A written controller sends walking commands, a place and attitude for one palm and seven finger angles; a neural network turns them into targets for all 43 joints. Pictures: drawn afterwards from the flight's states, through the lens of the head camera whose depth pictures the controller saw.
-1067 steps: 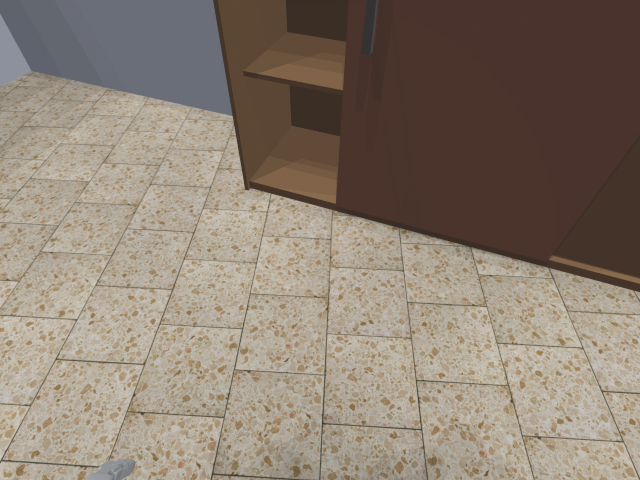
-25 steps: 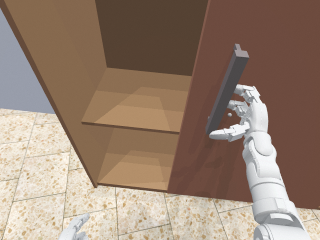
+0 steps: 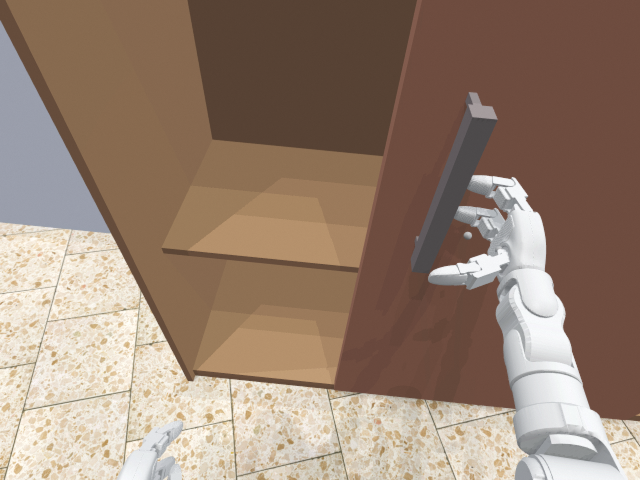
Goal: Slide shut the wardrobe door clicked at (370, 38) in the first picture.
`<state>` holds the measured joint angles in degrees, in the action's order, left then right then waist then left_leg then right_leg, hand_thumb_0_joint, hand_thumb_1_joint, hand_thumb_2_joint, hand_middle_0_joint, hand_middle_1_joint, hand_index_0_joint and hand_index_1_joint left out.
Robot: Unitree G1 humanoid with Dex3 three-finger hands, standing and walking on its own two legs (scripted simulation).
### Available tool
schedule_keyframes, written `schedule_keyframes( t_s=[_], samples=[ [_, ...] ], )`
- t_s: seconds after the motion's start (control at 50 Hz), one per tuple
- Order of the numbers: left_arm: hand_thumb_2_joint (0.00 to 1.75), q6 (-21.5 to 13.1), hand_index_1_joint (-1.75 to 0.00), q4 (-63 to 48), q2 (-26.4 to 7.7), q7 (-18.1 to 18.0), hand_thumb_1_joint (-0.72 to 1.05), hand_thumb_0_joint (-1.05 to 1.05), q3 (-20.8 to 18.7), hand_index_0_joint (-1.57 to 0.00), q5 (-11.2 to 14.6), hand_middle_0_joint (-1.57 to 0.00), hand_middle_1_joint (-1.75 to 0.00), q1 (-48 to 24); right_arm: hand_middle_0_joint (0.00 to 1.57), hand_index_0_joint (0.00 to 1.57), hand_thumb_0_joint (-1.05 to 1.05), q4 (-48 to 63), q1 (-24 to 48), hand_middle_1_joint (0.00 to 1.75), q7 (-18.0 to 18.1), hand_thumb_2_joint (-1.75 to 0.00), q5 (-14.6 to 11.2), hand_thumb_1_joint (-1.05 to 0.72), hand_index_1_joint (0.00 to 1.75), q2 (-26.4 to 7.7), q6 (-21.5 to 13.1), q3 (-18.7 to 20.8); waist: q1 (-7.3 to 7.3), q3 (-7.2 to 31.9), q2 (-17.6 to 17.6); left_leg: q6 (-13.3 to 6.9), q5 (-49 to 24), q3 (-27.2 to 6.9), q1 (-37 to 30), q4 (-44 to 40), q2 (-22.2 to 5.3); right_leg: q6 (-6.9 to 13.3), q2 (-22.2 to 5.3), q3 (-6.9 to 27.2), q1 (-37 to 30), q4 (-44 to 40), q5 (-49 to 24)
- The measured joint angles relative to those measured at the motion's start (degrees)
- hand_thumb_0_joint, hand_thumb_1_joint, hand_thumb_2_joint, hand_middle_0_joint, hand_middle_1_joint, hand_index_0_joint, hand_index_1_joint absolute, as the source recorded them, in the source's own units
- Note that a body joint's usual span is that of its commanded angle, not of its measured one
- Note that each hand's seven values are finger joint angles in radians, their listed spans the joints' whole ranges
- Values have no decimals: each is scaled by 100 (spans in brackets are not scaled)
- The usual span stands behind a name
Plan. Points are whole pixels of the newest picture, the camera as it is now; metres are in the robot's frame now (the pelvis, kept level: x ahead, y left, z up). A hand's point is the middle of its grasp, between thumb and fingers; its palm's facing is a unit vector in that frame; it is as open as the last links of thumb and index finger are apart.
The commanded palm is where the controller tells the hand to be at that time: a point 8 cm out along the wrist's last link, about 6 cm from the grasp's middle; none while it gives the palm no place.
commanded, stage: move the hooked fingers beside the handle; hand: right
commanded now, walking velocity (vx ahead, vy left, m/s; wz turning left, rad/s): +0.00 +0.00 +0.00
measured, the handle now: (442, 193) +0.47 -0.12 +0.13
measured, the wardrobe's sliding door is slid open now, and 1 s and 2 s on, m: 0.44 0.44 0.44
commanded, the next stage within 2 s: feel for the door with the fingertips in 1.96 s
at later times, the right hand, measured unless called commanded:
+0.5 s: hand (480, 238) +0.40 -0.16 +0.12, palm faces +0.05 +1.00 +0.00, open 14.0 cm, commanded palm +0.37 -0.21 +0.12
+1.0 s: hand (486, 230) +0.41 -0.17 +0.12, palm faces +0.04 +1.00 -0.01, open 14.0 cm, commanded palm +0.38 -0.22 +0.12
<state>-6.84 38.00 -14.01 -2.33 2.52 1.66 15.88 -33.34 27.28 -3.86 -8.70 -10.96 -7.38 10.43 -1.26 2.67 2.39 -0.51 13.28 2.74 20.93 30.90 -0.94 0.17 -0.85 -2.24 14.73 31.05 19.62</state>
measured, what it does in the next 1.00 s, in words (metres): stands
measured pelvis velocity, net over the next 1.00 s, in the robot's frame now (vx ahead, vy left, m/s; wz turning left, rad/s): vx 0.00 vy -0.01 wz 0.01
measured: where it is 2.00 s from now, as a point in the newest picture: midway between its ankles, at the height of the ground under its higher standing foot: outside the picture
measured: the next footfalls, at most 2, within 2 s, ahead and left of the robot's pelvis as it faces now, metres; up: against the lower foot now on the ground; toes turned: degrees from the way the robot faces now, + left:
none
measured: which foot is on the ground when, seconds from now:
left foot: down 0.00-1.00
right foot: down 0.00-1.00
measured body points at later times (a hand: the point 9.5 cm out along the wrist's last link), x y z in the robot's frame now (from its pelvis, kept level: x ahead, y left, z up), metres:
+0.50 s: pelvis -0.01 +0.00 +0.00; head +0.01 +0.01 +0.45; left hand +0.11 +0.24 -0.11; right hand +0.39 -0.21 +0.13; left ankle +0.03 +0.11 -0.73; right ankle -0.04 -0.11 -0.73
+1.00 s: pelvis +0.00 -0.01 +0.00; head +0.03 +0.01 +0.45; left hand +0.11 +0.24 -0.11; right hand +0.40 -0.23 +0.13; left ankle +0.03 +0.11 -0.73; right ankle -0.04 -0.11 -0.73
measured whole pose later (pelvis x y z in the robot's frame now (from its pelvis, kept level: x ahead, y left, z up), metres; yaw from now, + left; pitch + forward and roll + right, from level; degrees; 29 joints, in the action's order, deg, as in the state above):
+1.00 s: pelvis +0.00 -0.01 +0.00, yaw +0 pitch +5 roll +0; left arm -6.6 38.4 -14.8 -2.6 2.1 1.8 17.7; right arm -37.6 29.2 -7.5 -9.5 -14.7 -9.7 14.3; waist -2.3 2.8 2.4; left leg 0.0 12.8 2.3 22.2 30.3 -0.9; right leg 0.6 -0.8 -2.7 16.3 31.4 19.9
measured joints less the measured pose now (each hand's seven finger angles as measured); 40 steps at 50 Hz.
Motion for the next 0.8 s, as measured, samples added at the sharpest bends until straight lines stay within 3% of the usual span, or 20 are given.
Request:
schedule_keyframes(
  t_s=[0.34, 0.8],
  samples=[
    [89, -50, -30, 47, -90, -80, 90, 2, -9, -20, 47, -20, -30, 11, 30, 30, -1, -196, 72, 120, -223, -30, -129, 50, 120, -212, -90, 122, -28, -37, -2, -1, -80, 24, 18, -33, -8, 5, 6, 27, 63, 37, -52],
    [89, 12, -30, 78, -97, -52, 90, 2, 1, -20, 33, -20, -30, 174, 30, 30, -1, -718, 410, 120, -319, -30, -68, 50, 120, -355, -193, 282, -113, -28, -19, 39, -59, -15, 190, 4, -22, 44, 23, -7, 237, 109, 2]
  ],
)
